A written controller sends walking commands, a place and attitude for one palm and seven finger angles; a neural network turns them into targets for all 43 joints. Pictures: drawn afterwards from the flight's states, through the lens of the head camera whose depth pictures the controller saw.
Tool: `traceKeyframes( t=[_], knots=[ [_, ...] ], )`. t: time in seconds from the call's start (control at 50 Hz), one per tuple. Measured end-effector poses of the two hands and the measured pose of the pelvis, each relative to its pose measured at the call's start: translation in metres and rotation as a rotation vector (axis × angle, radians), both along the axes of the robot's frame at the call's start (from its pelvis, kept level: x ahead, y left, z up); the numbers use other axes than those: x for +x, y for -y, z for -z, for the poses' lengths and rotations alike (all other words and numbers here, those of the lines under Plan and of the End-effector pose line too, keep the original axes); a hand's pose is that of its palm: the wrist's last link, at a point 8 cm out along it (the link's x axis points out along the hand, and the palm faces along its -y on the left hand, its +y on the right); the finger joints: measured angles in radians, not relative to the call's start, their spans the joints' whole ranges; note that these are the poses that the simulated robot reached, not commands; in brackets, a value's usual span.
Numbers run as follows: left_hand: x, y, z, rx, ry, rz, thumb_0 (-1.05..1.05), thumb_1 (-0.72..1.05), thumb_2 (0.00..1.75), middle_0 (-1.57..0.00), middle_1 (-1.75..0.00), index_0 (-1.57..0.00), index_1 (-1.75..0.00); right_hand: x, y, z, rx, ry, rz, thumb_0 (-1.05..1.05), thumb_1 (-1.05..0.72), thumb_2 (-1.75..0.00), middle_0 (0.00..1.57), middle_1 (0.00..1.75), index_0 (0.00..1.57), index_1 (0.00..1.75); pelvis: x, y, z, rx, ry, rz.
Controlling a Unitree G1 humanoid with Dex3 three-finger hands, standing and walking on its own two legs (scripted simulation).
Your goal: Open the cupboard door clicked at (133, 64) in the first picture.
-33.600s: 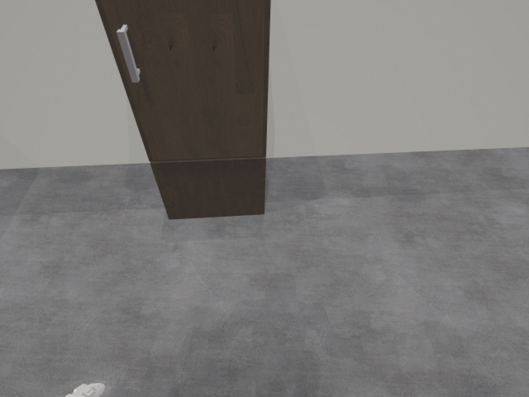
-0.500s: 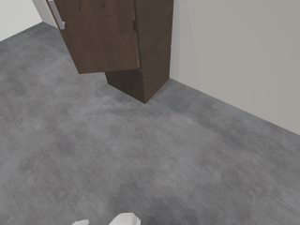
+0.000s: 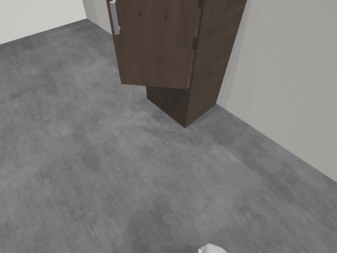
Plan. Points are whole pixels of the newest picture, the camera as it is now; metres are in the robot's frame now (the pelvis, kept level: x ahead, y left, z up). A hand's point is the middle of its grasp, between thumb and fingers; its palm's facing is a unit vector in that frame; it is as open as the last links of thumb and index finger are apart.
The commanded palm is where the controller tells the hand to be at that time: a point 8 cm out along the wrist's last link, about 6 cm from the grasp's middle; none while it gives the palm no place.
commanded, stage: take the last steps up to it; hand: left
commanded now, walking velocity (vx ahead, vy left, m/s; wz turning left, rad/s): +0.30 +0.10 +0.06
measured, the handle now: (115, 16) +1.06 +0.33 +0.05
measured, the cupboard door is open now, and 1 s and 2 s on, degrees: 42 42 42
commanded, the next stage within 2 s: come to a stop and stand still in 1.16 s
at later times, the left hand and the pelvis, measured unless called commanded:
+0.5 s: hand (109, 250) +0.15 +0.17 -0.16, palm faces +0.14 -0.97 -0.21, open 7.1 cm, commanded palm none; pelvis +0.16 -0.01 +0.00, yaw +4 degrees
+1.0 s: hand (97, 162) +0.41 +0.28 -0.17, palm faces +0.07 -0.98 -0.19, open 7.3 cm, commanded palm none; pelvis +0.33 +0.09 +0.00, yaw +1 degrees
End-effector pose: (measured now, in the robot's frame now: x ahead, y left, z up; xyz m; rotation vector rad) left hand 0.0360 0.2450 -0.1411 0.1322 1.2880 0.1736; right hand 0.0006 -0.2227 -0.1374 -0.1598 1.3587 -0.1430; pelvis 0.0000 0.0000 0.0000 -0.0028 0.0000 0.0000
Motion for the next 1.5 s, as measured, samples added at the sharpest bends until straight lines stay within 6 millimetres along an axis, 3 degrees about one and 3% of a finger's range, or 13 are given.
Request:
traceKeyframes(
  t=[0.16, 0.26, 0.34, 0.48, 0.62, 0.72, 0.82, 0.96, 1.08, 1.18, 1.3, 1.4, 1.5],
  knots=[
    [0.098, 0.029, -0.005, 0.005, 0.102, 0.083, 0.00, 0.91, 0.90, -0.20, -0.30, -0.20, -0.30, -0.020, -0.004, 0.017, 0.067, -0.150, 0.079, 0.00, -0.91, -0.90, 0.20, 0.30, 0.20, 0.30, 0.046, 0.013, 0.008, 0.032, 0.001, 0.009],
    [0.142, 0.049, -0.002, 0.010, 0.189, 0.073, 0.00, 0.91, 0.90, -0.20, -0.30, -0.20, -0.30, -0.004, 0.011, 0.031, 0.086, -0.232, 0.077, 0.01, -0.91, -0.90, 0.20, 0.30, 0.20, 0.30, 0.078, 0.027, 0.020, 0.026, 0.017, -0.022],
    [0.136, 0.050, -0.007, 0.020, 0.160, -0.018, -0.01, 0.93, 0.90, -0.21, -0.30, -0.21, -0.30, 0.051, 0.027, 0.023, 0.059, -0.185, 0.044, 0.01, -0.91, -0.90, 0.20, 0.30, 0.20, 0.30, 0.102, 0.029, 0.009, 0.019, 0.018, -0.042],
    [0.107, 0.030, -0.009, 0.026, -0.006, -0.084, -0.02, 0.95, 0.90, -0.20, -0.30, -0.21, -0.30, 0.178, 0.029, 0.007, 0.026, -0.006, -0.039, 0.01, -0.91, -0.90, 0.19, 0.29, 0.20, 0.30, 0.149, 0.019, -0.002, 0.018, -0.002, -0.072],
    [0.079, 0.017, 0.006, -0.052, -0.208, -0.175, -0.01, 0.92, 0.90, -0.20, -0.30, -0.20, -0.30, 0.307, -0.016, 0.001, 0.017, 0.137, -0.159, 0.01, -0.91, -0.90, 0.19, 0.29, 0.19, 0.30, 0.203, -0.021, 0.005, 0.008, -0.004, -0.085],
    [0.093, -0.012, 0.027, -0.093, -0.316, -0.193, 0.00, 0.91, 0.90, -0.20, -0.30, -0.21, -0.30, 0.374, -0.058, 0.007, -0.014, 0.246, -0.196, 0.00, -0.91, -0.90, 0.19, 0.29, 0.20, 0.30, 0.242, -0.058, 0.025, 0.002, 0.001, -0.076],
    [0.175, -0.049, 0.023, -0.061, -0.210, -0.132, 0.00, 0.91, 0.90, -0.20, -0.30, -0.20, -0.30, 0.375, -0.083, 0.003, -0.008, 0.221, -0.129, 0.00, -0.92, -0.90, 0.20, 0.30, 0.20, 0.30, 0.271, -0.075, 0.014, 0.012, 0.004, -0.043],
    [0.323, -0.078, 0.001, -0.008, 0.044, -0.026, 0.00, 0.92, 0.90, -0.20, -0.30, -0.20, -0.30, 0.349, -0.077, 0.001, -0.029, 0.094, -0.030, -0.02, -0.95, -0.90, 0.20, 0.30, 0.20, 0.30, 0.315, -0.088, 0.002, 0.026, -0.002, -0.020],
    [0.427, -0.073, -0.014, 0.024, 0.171, 0.066, 0.00, 0.92, 0.90, -0.20, -0.29, -0.20, -0.30, 0.317, -0.082, 0.012, 0.020, -0.084, 0.044, 0.00, -0.93, -0.90, 0.20, 0.30, 0.20, 0.30, 0.357, -0.083, 0.005, 0.040, 0.001, -0.010],
    [0.485, -0.053, -0.009, 0.038, 0.224, 0.116, 0.00, 0.92, 0.90, -0.20, -0.30, -0.20, -0.30, 0.310, -0.084, 0.028, 0.074, -0.210, 0.095, 0.00, -0.92, -0.90, 0.20, 0.30, 0.20, 0.30, 0.396, -0.068, 0.018, 0.037, 0.006, -0.005],
    [0.475, -0.040, -0.005, 0.012, 0.145, 0.035, -0.01, 0.92, 0.90, -0.20, -0.30, -0.21, -0.30, 0.369, -0.076, 0.021, 0.066, -0.186, 0.082, 0.01, -0.91, -0.90, 0.20, 0.30, 0.20, 0.30, 0.427, -0.063, 0.008, 0.014, 0.015, -0.022],
    [0.460, -0.059, -0.001, 0.033, 0.048, -0.011, -0.03, 0.96, 0.90, -0.21, -0.30, -0.21, -0.30, 0.446, -0.077, 0.014, 0.040, -0.066, 0.030, 0.01, -0.91, -0.90, 0.20, 0.30, 0.20, 0.30, 0.451, -0.069, 0.003, 0.007, 0.005, -0.026],
    [0.447, -0.074, 0.020, 0.007, -0.057, -0.046, -0.02, 0.94, 0.90, -0.20, -0.30, -0.21, -0.30, 0.502, -0.077, 0.016, -0.031, 0.013, -0.007, 0.02, -0.94, -0.90, 0.20, 0.30, 0.20, 0.30, 0.473, -0.088, 0.015, -0.019, 0.017, -0.025]
  ],
)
